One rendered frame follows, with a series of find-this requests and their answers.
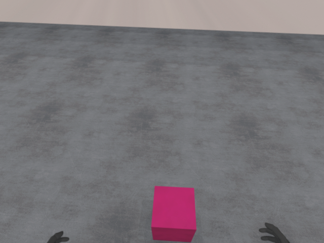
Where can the carton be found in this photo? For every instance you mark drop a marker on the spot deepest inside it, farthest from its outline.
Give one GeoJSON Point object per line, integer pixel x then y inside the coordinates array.
{"type": "Point", "coordinates": [173, 215]}

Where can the left robot hand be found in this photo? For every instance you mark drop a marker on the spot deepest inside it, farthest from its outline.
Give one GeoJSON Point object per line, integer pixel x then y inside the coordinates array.
{"type": "Point", "coordinates": [56, 238]}

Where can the right robot hand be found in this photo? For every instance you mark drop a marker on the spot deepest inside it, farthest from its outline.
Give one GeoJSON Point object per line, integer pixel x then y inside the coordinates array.
{"type": "Point", "coordinates": [271, 229]}

